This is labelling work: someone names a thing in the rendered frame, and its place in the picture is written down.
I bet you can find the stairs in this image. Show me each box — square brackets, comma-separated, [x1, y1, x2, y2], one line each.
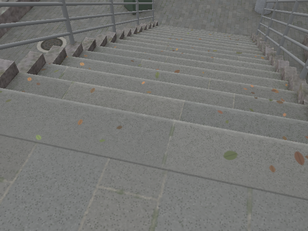
[6, 25, 308, 144]

